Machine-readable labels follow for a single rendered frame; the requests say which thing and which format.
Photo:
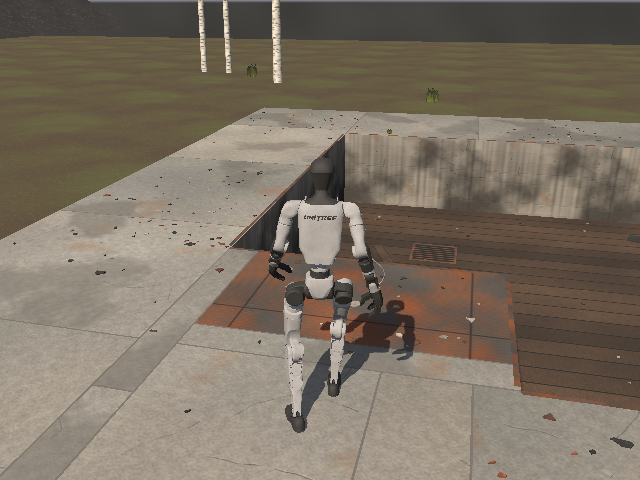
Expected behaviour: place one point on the robot left thigh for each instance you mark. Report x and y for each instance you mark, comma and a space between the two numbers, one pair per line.
293, 307

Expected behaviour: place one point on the robot right forearm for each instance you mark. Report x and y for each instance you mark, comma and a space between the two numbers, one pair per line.
368, 272

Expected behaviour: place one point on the robot right hand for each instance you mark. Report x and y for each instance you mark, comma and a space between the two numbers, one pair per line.
377, 302

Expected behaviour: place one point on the robot left forearm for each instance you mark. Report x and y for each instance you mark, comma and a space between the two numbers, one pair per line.
275, 257

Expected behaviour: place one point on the robot right upper arm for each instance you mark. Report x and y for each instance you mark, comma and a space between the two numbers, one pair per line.
352, 212

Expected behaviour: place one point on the robot left upper arm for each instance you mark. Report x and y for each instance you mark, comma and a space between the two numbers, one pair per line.
289, 210

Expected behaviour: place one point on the robot left hand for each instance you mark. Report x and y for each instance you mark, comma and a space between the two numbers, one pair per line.
275, 274

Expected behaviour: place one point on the robot left shin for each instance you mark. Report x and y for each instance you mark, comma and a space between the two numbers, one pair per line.
294, 376

